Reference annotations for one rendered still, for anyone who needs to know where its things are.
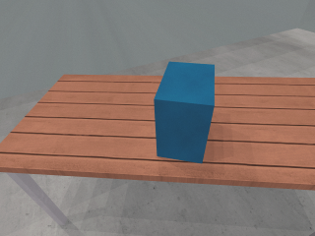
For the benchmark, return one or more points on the carton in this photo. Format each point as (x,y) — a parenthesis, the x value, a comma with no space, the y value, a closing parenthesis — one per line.
(184,106)

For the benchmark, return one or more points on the table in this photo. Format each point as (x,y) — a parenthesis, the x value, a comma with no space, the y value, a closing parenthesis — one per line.
(262,134)

